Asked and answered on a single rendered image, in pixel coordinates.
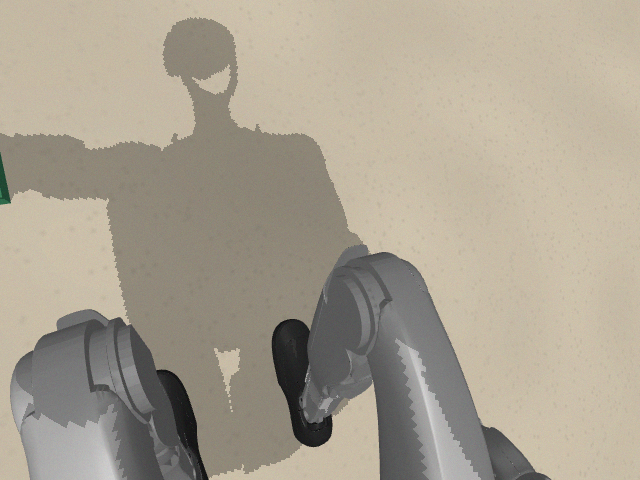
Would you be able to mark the right robot foot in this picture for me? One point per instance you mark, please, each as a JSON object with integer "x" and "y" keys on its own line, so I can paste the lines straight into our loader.
{"x": 289, "y": 349}

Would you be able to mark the small box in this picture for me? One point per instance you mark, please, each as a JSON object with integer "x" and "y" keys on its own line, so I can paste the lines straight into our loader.
{"x": 4, "y": 193}

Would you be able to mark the right robot hand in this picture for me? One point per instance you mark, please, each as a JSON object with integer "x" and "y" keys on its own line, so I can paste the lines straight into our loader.
{"x": 507, "y": 461}

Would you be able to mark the left robot foot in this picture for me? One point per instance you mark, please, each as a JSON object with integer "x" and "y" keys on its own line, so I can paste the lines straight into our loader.
{"x": 184, "y": 417}

